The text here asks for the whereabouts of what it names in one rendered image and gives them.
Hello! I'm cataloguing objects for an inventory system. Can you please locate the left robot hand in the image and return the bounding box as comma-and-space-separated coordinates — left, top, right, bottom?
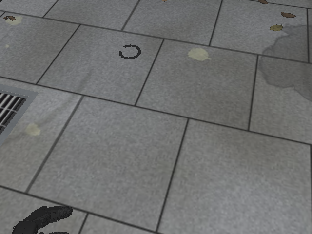
12, 206, 73, 234

